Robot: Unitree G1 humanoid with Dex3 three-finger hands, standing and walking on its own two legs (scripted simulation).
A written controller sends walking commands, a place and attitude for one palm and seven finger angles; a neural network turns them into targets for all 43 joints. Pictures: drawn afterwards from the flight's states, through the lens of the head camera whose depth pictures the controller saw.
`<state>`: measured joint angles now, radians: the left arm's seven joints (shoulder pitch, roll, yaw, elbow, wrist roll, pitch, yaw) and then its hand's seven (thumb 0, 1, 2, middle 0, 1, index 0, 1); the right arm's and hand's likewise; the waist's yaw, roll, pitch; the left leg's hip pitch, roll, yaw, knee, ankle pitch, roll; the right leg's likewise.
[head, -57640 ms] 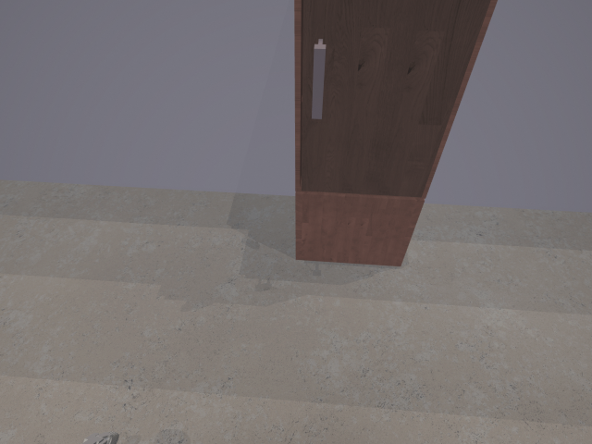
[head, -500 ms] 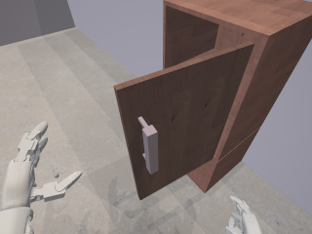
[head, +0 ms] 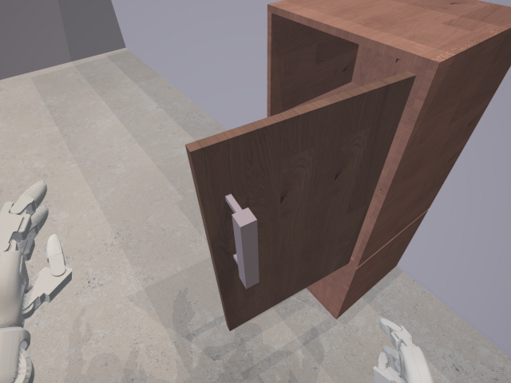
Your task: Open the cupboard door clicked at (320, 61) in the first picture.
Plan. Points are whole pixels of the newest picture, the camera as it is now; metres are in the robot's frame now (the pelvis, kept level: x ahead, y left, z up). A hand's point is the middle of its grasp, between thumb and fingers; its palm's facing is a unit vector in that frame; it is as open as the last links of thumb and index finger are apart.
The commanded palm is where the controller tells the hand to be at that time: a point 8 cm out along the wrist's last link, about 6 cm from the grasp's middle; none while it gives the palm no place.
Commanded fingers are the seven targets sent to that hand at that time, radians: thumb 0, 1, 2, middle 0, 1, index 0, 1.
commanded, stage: draw the hand back to the body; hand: left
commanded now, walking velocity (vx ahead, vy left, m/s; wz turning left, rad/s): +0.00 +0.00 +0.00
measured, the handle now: (240, 242) +0.32 +0.08 +0.05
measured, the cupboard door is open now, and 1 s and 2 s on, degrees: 82 82 82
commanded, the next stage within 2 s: step back with the hand held close in 0.14 s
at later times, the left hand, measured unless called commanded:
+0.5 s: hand (66, 275) +0.18 +0.26 +0.15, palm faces +0.37 -0.79 -0.49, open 7.4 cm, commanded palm +0.12 +0.30 +0.17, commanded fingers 0.00 0.90 0.90 -0.20 -0.30 -0.20 -0.30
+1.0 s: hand (14, 337) +0.11 +0.27 +0.15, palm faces +0.44 -0.75 -0.49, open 7.4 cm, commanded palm +0.04 +0.31 +0.17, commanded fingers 0.00 0.90 0.90 -0.20 -0.30 -0.20 -0.30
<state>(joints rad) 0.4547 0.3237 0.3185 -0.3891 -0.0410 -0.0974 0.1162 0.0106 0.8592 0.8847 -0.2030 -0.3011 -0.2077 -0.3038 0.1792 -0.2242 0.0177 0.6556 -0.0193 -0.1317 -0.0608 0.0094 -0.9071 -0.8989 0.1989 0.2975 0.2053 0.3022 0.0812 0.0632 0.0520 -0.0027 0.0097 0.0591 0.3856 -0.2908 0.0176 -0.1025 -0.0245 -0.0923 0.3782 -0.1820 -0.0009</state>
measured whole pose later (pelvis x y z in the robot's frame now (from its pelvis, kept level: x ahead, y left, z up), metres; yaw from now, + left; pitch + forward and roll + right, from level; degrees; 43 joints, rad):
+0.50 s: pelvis -0.03 +0.00 +0.00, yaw -1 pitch -1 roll +0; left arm 0.51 0.38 0.39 -0.44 -0.03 -0.17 0.11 0.01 0.90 0.90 -0.20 -0.30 -0.21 -0.30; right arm 0.16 -0.23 0.01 0.58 -0.01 -0.07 -0.07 0.01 -0.91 -0.90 0.20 0.30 0.21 0.30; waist 0.01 0.03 0.05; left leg -0.16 0.01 0.08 0.45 -0.27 0.02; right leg -0.25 -0.03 -0.08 0.41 -0.14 0.00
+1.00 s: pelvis -0.10 +0.01 -0.02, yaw +1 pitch -1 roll +0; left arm 0.51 0.40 0.44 -0.53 0.01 -0.24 0.16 0.01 0.89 0.90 -0.21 -0.30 -0.21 -0.30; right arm 0.23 -0.21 0.01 0.56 -0.01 -0.10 -0.08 0.01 -0.91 -0.90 0.20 0.30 0.21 0.30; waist 0.00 -0.02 0.08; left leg -0.38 -0.01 0.07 0.67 -0.28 0.05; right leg -0.45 -0.04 -0.04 0.60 -0.16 0.01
